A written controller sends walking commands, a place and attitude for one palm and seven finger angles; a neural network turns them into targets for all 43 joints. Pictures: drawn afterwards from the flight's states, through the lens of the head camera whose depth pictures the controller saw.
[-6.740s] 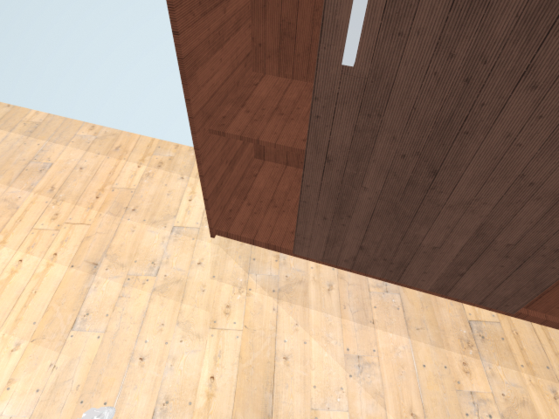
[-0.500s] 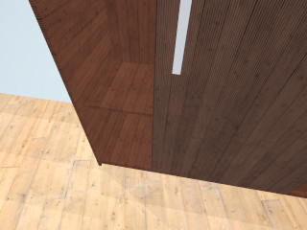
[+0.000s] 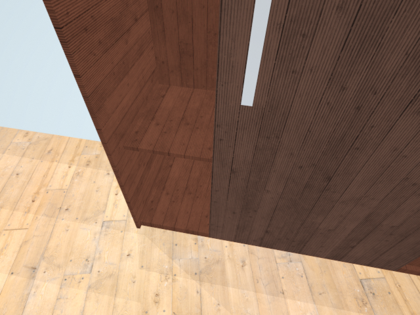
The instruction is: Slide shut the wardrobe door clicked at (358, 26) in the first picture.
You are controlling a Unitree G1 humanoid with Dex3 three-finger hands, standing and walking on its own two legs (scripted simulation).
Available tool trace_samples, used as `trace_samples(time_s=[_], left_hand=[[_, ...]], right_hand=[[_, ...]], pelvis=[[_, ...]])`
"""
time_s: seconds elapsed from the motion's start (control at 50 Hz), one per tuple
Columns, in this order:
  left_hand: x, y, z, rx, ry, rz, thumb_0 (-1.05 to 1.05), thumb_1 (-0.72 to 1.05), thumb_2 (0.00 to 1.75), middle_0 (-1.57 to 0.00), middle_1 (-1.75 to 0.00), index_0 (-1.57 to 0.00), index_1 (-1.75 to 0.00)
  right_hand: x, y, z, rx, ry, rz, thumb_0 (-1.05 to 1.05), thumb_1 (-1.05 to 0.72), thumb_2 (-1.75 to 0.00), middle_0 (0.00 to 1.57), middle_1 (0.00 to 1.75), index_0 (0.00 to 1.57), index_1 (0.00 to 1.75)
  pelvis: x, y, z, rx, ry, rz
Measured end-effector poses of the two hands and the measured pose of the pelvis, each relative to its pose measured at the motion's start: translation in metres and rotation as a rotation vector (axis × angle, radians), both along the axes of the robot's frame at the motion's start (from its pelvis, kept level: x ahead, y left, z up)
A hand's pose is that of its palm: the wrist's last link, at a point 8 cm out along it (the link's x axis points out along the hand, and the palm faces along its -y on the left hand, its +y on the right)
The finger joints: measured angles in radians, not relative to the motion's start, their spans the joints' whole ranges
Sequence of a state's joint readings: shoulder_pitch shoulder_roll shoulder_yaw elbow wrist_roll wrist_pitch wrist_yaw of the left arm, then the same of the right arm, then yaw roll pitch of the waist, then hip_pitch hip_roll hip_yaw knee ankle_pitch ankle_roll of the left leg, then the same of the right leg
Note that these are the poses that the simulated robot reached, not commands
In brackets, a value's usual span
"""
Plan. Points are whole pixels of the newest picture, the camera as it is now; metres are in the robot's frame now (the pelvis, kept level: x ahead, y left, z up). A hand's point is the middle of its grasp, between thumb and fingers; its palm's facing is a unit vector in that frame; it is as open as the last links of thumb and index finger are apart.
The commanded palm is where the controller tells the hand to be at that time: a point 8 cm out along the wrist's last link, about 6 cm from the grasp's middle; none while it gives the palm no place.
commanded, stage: look again from close up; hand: right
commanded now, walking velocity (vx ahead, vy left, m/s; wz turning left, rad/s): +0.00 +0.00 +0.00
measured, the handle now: (256, 39) +0.55 -0.05 +0.27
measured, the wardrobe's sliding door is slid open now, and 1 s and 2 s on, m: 0.36 0.36 0.36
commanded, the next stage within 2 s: shuffle to correct the standing spot in 0.02 s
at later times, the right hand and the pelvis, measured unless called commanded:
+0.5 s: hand out of the picture +0.00 -0.12 -0.18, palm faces +0.13 +0.97 -0.19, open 7.4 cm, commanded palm none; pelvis +0.04 +0.04 -0.01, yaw -4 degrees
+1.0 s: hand out of the picture +0.14 -0.09 -0.18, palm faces +0.13 +0.97 -0.21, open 7.3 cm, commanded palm none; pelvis +0.13 +0.10 -0.01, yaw -6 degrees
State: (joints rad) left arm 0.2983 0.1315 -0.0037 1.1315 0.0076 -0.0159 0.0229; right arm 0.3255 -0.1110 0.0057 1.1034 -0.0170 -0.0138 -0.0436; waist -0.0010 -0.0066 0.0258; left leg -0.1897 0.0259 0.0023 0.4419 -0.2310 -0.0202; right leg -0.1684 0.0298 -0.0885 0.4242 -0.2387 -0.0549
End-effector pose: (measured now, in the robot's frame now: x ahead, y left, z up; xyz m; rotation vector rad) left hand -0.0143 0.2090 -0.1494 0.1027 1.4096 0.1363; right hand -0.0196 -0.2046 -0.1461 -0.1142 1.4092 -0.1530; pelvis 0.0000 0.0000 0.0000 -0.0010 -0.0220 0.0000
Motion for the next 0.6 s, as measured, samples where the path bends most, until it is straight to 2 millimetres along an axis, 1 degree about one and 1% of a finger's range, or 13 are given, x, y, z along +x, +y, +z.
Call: trace_samples(time_s=[0.18, 0.28, 0.36, 0.44, 0.48, 0.52, 0.56, 0.6], left_hand=[[0.000, 0.002, 0.000, -0.002, 0.009, 0.001, 0.00, 0.91, 0.90, -0.19, -0.30, -0.19, -0.30], [-0.002, 0.007, -0.001, -0.002, 0.027, 0.014, 0.00, 0.91, 0.90, -0.19, -0.30, -0.20, -0.30], [-0.003, 0.019, -0.004, 0.003, 0.059, 0.023, 0.00, 0.91, 0.90, -0.20, -0.30, -0.20, -0.30], [0.002, 0.038, -0.006, 0.012, 0.099, 0.011, 0.00, 0.91, 0.90, -0.20, -0.30, -0.20, -0.30], [0.008, 0.048, -0.007, 0.021, 0.118, -0.011, 0.00, 0.91, 0.90, -0.20, -0.30, -0.20, -0.30], [0.021, 0.058, -0.005, 0.035, 0.132, -0.041, 0.00, 0.91, 0.90, -0.20, -0.30, -0.20, -0.30], [0.039, 0.065, -0.004, 0.050, 0.127, -0.072, 0.00, 0.91, 0.90, -0.20, -0.30, -0.20, -0.30], [0.064, 0.070, -0.004, 0.063, 0.102, -0.098, 0.01, 0.91, 0.90, -0.19, -0.30, -0.19, -0.30]], right_hand=[[0.000, 0.003, 0.001, 0.000, 0.007, -0.004, 0.00, -0.91, -0.90, 0.20, 0.30, 0.20, 0.30], [-0.001, 0.007, -0.001, 0.003, 0.030, -0.007, 0.00, -0.91, -0.90, 0.20, 0.30, 0.20, 0.30], [0.001, 0.014, -0.001, -0.004, 0.050, -0.020, 0.00, -0.91, -0.90, 0.20, 0.30, 0.20, 0.30], [0.009, 0.026, 0.001, -0.016, 0.053, -0.053, 0.00, -0.91, -0.90, 0.20, 0.30, 0.20, 0.30], [0.012, 0.033, 0.001, -0.021, 0.044, -0.080, 0.00, -0.91, -0.90, 0.20, 0.30, 0.20, 0.30], [0.013, 0.041, -0.001, -0.019, 0.041, -0.112, 0.00, -0.91, -0.90, 0.20, 0.30, 0.20, 0.30], [0.012, 0.050, -0.002, -0.008, 0.049, -0.142, 0.00, -0.91, -0.90, 0.20, 0.30, 0.20, 0.30], [0.010, 0.059, -0.005, 0.008, 0.067, -0.163, 0.00, -0.91, -0.90, 0.20, 0.30, 0.20, 0.30]], pelvis=[[0.003, 0.003, 0.000, -0.002, 0.001, -0.001], [0.011, 0.009, -0.002, -0.013, 0.008, -0.011], [0.021, 0.020, -0.004, -0.023, 0.023, -0.022], [0.035, 0.035, -0.006, -0.009, 0.039, -0.044], [0.041, 0.042, -0.008, 0.002, 0.044, -0.063], [0.048, 0.047, -0.008, 0.008, 0.046, -0.090], [0.054, 0.050, -0.008, 0.013, 0.043, -0.112], [0.062, 0.052, -0.009, 0.017, 0.038, -0.125]])
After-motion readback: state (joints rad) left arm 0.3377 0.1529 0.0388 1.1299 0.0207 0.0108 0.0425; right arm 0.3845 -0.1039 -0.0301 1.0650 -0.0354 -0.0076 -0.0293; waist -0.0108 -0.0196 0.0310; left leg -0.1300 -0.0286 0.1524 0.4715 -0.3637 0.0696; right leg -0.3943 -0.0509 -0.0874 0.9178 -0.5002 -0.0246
